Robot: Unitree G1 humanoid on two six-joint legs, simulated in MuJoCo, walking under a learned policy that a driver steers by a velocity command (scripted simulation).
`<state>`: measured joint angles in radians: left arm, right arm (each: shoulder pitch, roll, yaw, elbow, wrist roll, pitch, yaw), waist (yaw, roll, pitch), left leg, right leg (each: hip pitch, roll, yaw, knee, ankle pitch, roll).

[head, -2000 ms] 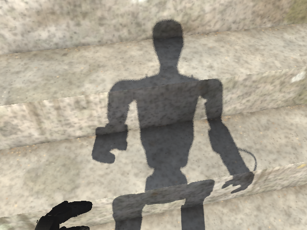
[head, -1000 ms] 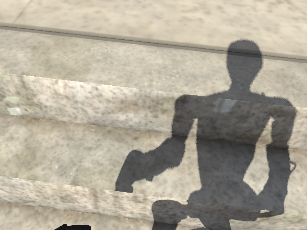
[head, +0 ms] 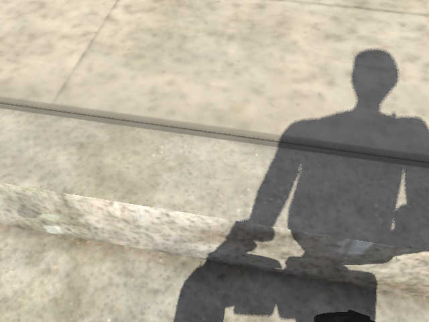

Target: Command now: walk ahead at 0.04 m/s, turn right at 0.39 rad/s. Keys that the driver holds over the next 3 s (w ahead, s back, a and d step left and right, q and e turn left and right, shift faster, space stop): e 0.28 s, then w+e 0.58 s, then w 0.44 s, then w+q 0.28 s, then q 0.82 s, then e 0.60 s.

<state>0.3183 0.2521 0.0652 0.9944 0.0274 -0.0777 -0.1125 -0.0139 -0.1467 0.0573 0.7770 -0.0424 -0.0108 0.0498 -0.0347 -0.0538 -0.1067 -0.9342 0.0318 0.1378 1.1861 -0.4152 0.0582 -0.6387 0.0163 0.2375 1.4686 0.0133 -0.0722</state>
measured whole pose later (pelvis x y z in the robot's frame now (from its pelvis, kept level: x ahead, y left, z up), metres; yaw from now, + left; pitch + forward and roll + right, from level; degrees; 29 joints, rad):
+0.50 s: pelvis +0.10 +0.00 +0.10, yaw -17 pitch +4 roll +0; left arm 0.30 0.24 0.05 0.88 0.05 -0.10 -0.03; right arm -0.01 -0.24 0.00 0.81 -0.05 -0.06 0.04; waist 0.03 0.04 -0.10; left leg -0.36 0.14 0.26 0.74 -0.39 0.06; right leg -0.34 0.04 -0.02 0.61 -0.35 -0.10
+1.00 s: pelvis +0.28 +0.02 +0.25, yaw -33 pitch +9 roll +2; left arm 0.18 0.31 0.05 1.01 0.04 -0.07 -0.09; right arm 0.20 -0.22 0.02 1.04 -0.04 -0.03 0.03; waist -0.07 -0.03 -0.19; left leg -0.71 -0.01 0.08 0.96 -0.43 0.09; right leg -0.90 0.09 0.18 1.72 0.10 -0.23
